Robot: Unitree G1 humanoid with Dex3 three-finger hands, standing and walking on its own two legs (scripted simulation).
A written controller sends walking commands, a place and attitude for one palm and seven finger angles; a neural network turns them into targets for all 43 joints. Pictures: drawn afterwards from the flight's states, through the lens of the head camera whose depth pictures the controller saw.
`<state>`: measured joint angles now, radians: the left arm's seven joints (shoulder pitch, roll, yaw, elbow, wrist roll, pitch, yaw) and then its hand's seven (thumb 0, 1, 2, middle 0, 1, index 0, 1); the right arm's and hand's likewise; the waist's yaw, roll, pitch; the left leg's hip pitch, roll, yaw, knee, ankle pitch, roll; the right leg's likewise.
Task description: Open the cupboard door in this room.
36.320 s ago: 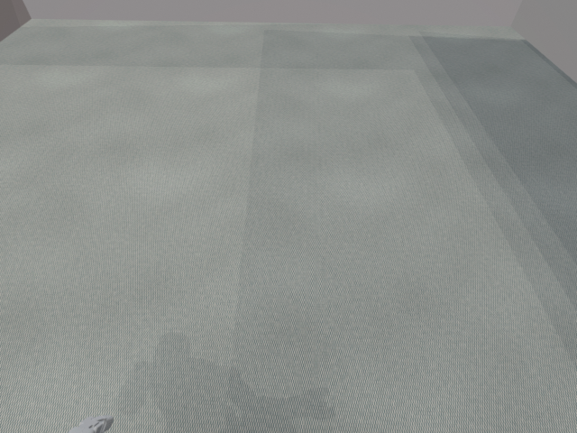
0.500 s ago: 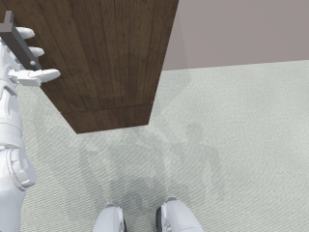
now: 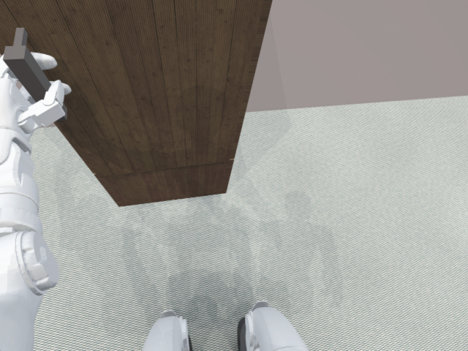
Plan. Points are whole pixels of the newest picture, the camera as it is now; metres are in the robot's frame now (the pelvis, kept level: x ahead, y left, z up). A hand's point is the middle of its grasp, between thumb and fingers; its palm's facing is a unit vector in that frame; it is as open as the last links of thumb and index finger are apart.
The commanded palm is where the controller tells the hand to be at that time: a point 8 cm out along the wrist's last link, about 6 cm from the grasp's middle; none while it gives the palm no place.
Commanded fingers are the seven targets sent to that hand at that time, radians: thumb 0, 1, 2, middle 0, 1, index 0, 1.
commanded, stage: pull the door open along its arc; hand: left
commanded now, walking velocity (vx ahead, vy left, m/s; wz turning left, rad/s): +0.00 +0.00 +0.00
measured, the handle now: (41, 77) +0.55 +0.27 +0.07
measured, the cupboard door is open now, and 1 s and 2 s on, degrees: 1 48 49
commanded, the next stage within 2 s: open thumb and fingers to let go in 0.92 s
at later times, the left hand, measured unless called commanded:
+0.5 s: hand (71, 155) +0.41 +0.21 +0.07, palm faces +0.17 -0.98 +0.04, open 6.3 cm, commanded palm +0.35 +0.24 +0.06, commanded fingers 0.00 0.90 0.90 -0.40 -1.35 -0.40 -1.35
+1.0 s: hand (179, 239) +0.28 +0.06 +0.07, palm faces +0.42 -0.91 -0.01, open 6.3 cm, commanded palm +0.23 +0.10 +0.06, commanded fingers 0.00 0.90 0.90 -0.40 -1.35 -0.40 -1.35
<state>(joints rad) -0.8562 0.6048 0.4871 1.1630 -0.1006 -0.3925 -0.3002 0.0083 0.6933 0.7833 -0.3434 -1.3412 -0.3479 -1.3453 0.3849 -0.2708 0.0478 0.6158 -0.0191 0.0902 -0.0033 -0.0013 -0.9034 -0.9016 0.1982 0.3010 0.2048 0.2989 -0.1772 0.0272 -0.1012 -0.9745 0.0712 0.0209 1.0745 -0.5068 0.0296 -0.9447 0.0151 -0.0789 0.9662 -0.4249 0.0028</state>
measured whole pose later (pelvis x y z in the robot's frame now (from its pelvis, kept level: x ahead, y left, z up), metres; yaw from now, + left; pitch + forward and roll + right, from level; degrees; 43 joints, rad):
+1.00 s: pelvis +0.01 -0.04 +0.02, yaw +4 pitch +11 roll +0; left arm 0.20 -0.10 -0.21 0.10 0.11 -0.28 0.54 0.02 0.65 0.72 -0.30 -1.32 -0.35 -1.33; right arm 0.20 -0.17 0.02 0.53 -0.08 0.00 0.03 0.01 -0.90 -0.90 0.20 0.30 0.20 0.30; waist -0.01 0.02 -0.14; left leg -0.66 0.04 0.01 0.94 -0.48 -0.02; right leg -0.67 -0.02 -0.09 0.94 -0.47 -0.04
